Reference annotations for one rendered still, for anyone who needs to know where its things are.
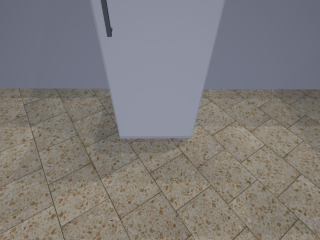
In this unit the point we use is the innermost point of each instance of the handle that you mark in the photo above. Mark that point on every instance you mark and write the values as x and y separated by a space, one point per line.
106 18

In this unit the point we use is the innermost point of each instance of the fridge door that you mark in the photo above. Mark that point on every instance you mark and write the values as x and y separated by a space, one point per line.
156 61

